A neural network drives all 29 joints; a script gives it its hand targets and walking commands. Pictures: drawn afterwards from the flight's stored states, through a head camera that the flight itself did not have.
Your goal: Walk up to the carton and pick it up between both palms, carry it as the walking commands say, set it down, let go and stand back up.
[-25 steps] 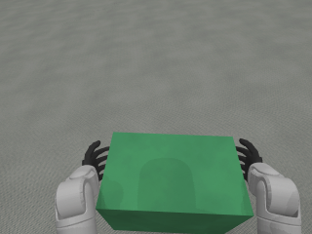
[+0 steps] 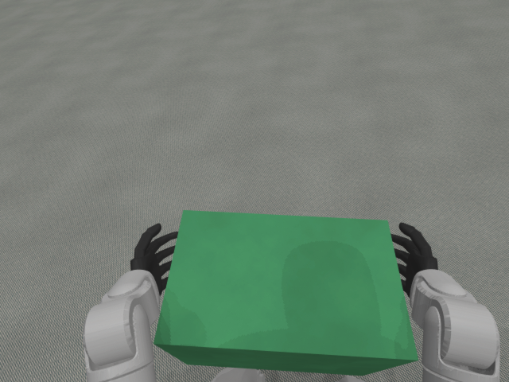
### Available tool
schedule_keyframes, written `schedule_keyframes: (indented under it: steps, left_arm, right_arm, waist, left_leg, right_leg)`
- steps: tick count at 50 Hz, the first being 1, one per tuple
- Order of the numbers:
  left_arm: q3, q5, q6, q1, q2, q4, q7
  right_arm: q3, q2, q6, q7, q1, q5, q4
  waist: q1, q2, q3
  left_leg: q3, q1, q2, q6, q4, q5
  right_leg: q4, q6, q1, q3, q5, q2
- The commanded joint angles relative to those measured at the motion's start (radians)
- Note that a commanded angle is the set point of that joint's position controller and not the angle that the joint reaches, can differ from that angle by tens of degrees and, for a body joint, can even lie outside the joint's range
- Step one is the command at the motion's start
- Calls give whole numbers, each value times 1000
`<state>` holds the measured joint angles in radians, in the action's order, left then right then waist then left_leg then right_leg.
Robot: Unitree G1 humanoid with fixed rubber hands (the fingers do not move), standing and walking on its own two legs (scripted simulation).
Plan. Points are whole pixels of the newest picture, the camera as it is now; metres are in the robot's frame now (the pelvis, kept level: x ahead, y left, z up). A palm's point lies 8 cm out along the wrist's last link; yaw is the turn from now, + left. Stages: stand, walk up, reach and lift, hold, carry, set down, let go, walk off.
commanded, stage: carry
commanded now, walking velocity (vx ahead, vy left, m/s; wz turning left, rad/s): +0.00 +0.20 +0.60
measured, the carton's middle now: (278, 298) +0.24 +0.00 +0.01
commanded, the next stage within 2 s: none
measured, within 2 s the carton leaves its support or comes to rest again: neither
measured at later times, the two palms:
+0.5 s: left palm out of the picture +0.08 +0.35 +0.07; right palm (285, 338) +0.17 -0.01 +0.04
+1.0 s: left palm out of the picture -0.10 +0.54 +0.06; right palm out of the picture +0.10 +0.22 +0.04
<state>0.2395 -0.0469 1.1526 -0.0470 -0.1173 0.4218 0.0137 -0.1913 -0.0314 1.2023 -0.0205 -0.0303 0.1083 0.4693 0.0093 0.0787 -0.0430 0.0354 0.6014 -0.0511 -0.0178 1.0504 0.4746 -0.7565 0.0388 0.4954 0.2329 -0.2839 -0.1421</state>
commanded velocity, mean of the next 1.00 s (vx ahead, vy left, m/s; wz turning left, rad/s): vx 0.00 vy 0.20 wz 0.60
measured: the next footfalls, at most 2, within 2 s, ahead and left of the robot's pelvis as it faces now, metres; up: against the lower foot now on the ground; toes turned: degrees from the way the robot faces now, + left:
left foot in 0.18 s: +0.01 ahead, +0.20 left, +0.00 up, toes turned +10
right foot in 0.48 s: -0.06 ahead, +0.02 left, +0.00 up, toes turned +4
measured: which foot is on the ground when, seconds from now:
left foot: up 0.00-0.16, down 0.18-0.48, up 0.50-0.76, down 0.78-1.00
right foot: down 0.00-0.20, up 0.22-0.46, down 0.48-0.78, up 0.80-1.00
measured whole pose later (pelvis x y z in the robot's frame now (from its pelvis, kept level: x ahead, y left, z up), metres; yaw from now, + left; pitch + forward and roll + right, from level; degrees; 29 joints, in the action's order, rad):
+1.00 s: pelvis -0.21 +0.24 +0.00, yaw +30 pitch +5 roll +2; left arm 0.27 -0.01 1.16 -0.06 -0.06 0.43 0.01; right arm -0.17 -0.08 1.19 0.01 -0.07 0.12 0.43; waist 0.03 0.02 0.00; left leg 0.03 0.55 -0.07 -0.06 0.74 0.29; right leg -0.94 -0.10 0.55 0.13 -0.50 -0.11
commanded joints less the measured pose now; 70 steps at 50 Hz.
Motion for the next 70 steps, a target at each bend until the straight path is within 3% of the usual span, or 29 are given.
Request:
schedule_keyframes:
  steps: [1, 4, 6, 8, 9, 13, 18, 21, 22, 23, 24, 25, 28, 36, 37, 39, 42, 45, 49, 50, 51, 53, 56, 61, 63, 64, 66, 67, 70]
  left_arm:
    - [-782, 346, 15, -463, -656, 138, 231]
    - [-790, 358, 12, -503, -666, 168, 226]
    - [-798, 351, 19, -492, -668, 177, 221]
    - [-804, 329, 32, -511, -650, 171, 215]
    - [-800, 321, 40, -513, -639, 166, 214]
    - [-820, 363, 47, -519, -697, 132, 227]
    - [-839, 434, 37, -547, -714, 186, 226]
    - [-819, 440, 37, -510, -694, 198, 227]
    - [-800, 427, 39, -473, -680, 175, 228]
    - [-782, 409, 34, -437, -672, 158, 229]
    - [-785, 404, 29, -414, -684, 191, 231]
    - [-793, 409, 13, -439, -679, 200, 230]
    - [-789, 379, 17, -446, -691, 229, 219]
    - [-766, 317, 50, -342, -603, 191, 200]
    - [-765, 304, 55, -348, -592, 176, 201]
    - [-793, 316, 64, -390, -605, 188, 206]
    - [-822, 376, 61, -460, -675, 143, 234]
    - [-839, 430, 44, -493, -713, 150, 246]
    - [-833, 467, 24, -553, -719, 217, 239]
    - [-811, 451, 23, -518, -704, 207, 239]
    - [-788, 437, 20, -465, -690, 200, 241]
    - [-758, 404, 14, -439, -674, 183, 236]
    - [-741, 353, 12, -410, -682, 167, 222]
    - [-770, 338, 28, -395, -658, 188, 206]
    - [-778, 308, 39, -402, -632, 184, 199]
    - [-794, 317, 47, -421, -643, 191, 199]
    - [-840, 368, 48, -488, -667, 209, 216]
    - [-831, 376, 47, -486, -685, 160, 227]
    - [-858, 430, 35, -516, -724, 148, 241]
  right_arm:
    - [835, -772, -23, -200, -558, -412, 104]
    - [848, -784, -30, -199, -608, -440, 117]
    - [840, -777, -26, -204, -595, -441, 84]
    - [824, -779, -23, -215, -558, -433, 23]
    - [812, -770, -23, -217, -535, -434, 10]
    - [800, -768, -21, -204, -545, -405, 58]
    - [816, -778, -33, -176, -554, -395, 203]
    - [810, -779, -27, -165, -490, -380, 187]
    - [807, -771, -24, -163, -484, -376, 177]
    - [816, -778, -19, -163, -475, -381, 181]
    - [829, -767, -20, -166, -496, -383, 206]
    - [858, -776, -33, -174, -610, -405, 300]
    - [850, -787, -36, -175, -545, -423, 207]
    - [841, -724, -12, -181, -480, -422, 132]
    - [836, -735, -11, -187, -467, -413, 97]
    - [816, -727, -18, -191, -449, -419, 71]
    - [790, -737, -25, -192, -476, -391, 99]
    - [787, -755, -46, -174, -515, -376, 166]
    - [810, -783, -51, -159, -541, -390, 228]
    - [816, -781, -47, -156, -530, -392, 226]
    - [820, -769, -41, -152, -518, -393, 240]
    - [862, -759, -47, -166, -635, -427, 313]
    - [851, -765, -44, -174, -574, -440, 218]
    - [838, -749, -32, -174, -536, -449, 164]
    - [819, -763, -30, -185, -485, -434, 95]
    - [802, -751, -36, -186, -465, -431, 71]
    - [764, -749, -41, -190, -456, -412, 56]
    - [761, -752, -40, -187, -475, -400, 67]
    - [756, -753, -56, -167, -506, -376, 121]
  waist:
    - [-20, -239, -228]
    - [-23, -334, -232]
    - [-17, -261, -257]
    - [-37, 26, -186]
    - [-51, 375, -122]
    - [-36, 121, -206]
    - [-29, 71, -410]
    - [-5, 69, -448]
    - [20, 1, -463]
    - [18, -376, -472]
    - [7, -465, -394]
    - [17, -474, -413]
    - [9, -177, -366]
    - [-4, -362, -310]
    - [-30, -203, -327]
    - [-28, 368, -283]
    - [-39, 121, -300]
    - [-31, 178, -388]
    - [2, 50, -440]
    - [25, -90, -430]
    - [18, -470, -433]
    - [7, -443, -426]
    - [3, -261, -375]
    - [-1, -387, -340]
    - [-36, 23, -370]
    - [-29, 364, -346]
    - [-37, 246, -334]
    - [-37, 138, -334]
    - [-31, 132, -410]
  left_leg:
    - [-46, -99, 158, 30, 75, -47]
    - [39, -271, 128, 11, -170, -62]
    - [68, -345, 97, -4, -320, -3]
    - [-89, -317, 151, -53, -623, 85]
    - [-466, -247, 366, -131, -825, 110]
    - [-268, -180, 235, -155, -683, -217]
    - [-303, -438, 267, -188, -549, -599]
    - [-280, -305, 218, -106, -576, -586]
    - [-206, -114, 160, -35, -505, -515]
    - [-43, 87, 39, -3, -208, -90]
    - [-12, 298, 23, 17, 24, 84]
    - [-157, 297, 118, -6, 191, 73]
    - [-97, 199, 98, 29, 151, -81]
    - [142, -271, 18, 26, -541, -82]
    - [68, -393, 55, 8, -632, -210]
    - [-449, -622, 399, -172, -524, -1320]
    - [-231, -530, 287, -190, -481, -1233]
    - [-211, -483, 246, -182, -477, -1016]
    - [-196, -303, 198, -155, -401, -783]
    - [-128, -98, 134, -92, -294, -577]
    - [19, 130, -22, -26, -18, 52]
    - [-143, 167, 94, -35, 259, 77]
    - [-89, 141, 131, 14, 149, -1]
    - [131, -238, 27, 23, -495, -40]
    - [-78, -501, 192, -2, -613, -512]
    - [-359, -615, 398, -102, -555, -1165]
    - [-260, -553, 376, -191, -528, -1298]
    - [-218, -557, 332, -170, -517, -1246]
    - [-167, -591, 312, -149, -499, -1116]
  right_leg:
    - [478, -2, -88, -223, -131, -338]
    - [481, -59, -35, -118, -324, -305]
    - [374, -56, -27, -109, -427, -300]
    - [142, -97, 55, -23, -465, -198]
    - [-105, -171, 174, 56, -430, -34]
    - [-487, -142, 157, -94, -241, 14]
    - [-216, -111, 104, -133, -191, 51]
    - [189, -57, -224, -139, -173, 92]
    - [424, -26, -480, -224, -75, -18]
    - [459, 49, -639, -504, 82, -365]
    - [400, 142, -630, -635, 412, -558]
    - [330, 256, -619, -636, 548, -558]
    - [255, 78, -551, -267, 660, -317]
    - [99, -78, -361, -44, 493, -287]
    - [-68, -121, -244, -16, 369, -239]
    - [-358, -214, 245, -40, -540, -9]
    - [-401, -174, 206, -103, -427, -15]
    - [-266, -148, 101, -108, -235, 20]
    - [122, -75, -208, -149, -39, 29]
    - [338, -30, -426, -277, 126, -105]
    - [403, 66, -599, -567, 499, -435]
    - [334, 205, -552, -582, 535, -490]
    - [253, 73, -515, -276, 603, -352]
    - [190, -40, -345, -93, 394, -254]
    - [-68, -139, -92, -32, 46, -160]
    - [-221, -192, 152, -21, -425, -23]
    - [-335, -157, 166, -133, -480, -34]
    - [-348, -153, 173, -115, -424, -17]
    - [-288, -131, 135, -139, -248, 10]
